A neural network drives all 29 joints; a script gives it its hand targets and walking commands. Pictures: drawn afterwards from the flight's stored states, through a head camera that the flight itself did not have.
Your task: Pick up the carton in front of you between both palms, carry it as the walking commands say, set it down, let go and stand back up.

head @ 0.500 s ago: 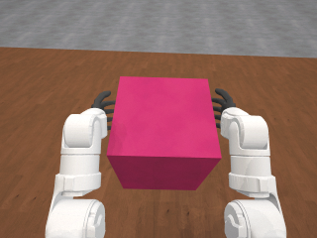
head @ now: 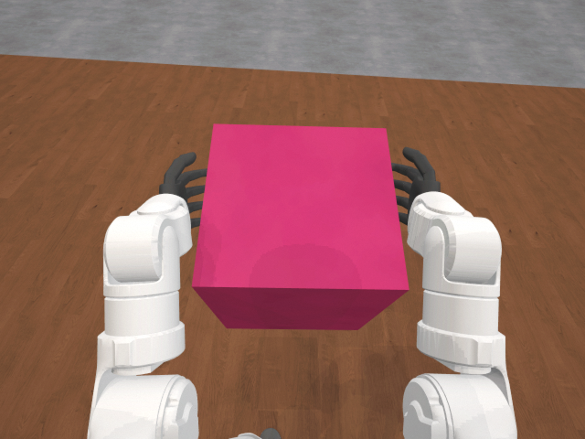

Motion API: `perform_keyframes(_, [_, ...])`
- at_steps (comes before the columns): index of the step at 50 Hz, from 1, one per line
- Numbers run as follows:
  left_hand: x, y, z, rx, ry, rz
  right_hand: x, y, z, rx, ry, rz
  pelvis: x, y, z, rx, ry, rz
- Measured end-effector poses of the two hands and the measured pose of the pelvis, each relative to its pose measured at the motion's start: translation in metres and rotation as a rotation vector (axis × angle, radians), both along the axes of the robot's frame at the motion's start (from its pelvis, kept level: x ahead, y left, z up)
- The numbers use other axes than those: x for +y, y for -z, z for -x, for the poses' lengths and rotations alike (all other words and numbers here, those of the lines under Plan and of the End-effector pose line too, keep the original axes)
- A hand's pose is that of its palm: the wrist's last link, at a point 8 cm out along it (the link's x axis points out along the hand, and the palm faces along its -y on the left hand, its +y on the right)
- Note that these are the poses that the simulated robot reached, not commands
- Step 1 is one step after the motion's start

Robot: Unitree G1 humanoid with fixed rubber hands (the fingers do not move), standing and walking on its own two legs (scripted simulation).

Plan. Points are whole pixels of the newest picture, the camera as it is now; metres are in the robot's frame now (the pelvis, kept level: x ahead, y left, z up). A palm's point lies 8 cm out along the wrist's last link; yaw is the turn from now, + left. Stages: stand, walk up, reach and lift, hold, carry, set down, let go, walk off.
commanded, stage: carry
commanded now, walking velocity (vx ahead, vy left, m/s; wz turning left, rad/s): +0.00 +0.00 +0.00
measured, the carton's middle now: (295, 241) +0.38 +0.00 +0.04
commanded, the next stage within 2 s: none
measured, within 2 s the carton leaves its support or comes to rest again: neither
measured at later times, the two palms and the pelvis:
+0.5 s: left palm (216, 150) +0.49 +0.12 +0.10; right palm (419, 146) +0.51 -0.18 +0.10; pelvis +0.15 -0.03 -0.01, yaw +1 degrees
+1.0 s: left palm (210, 148) +0.50 +0.13 +0.10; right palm (412, 144) +0.51 -0.17 +0.10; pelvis +0.15 -0.03 -0.02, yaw +2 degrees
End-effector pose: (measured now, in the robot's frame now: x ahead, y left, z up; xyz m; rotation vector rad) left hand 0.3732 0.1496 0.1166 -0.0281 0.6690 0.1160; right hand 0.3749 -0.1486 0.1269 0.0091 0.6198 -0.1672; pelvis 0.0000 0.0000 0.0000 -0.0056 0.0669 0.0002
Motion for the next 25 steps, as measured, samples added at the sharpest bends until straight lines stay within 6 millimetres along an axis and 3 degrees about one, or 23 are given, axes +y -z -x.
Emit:
perform_keyframes(7, [-0.013,0.029,-0.048,0.133,0.034,-0.003,-0.013,0.032,-0.036,0.134,0.05,-0.021,0.004,-0.011,-0.048,0.023,0.017,0.029])
perform_keyframes(13, [-0.02,0.021,-0.077,0.066,0.003,0.012,-0.021,0.023,-0.071,0.068,0.045,-0.039,-0.008,-0.01,-0.084,0.026,0.008,0.015])
perform_keyframes(19, [-0.03,0.006,-0.107,-0.005,-0.02,-0.031,-0.031,0.015,-0.111,-0.002,-0.006,-0.042,-0.024,0.008,-0.125,0.014,0.002,-0.005])
perform_keyframes(25, [-0.034,0.017,-0.122,0.085,-0.012,-0.05,-0.034,0.023,-0.131,0.09,-0.036,-0.008,-0.032,0.008,-0.15,0.015,-0.015,-0.012])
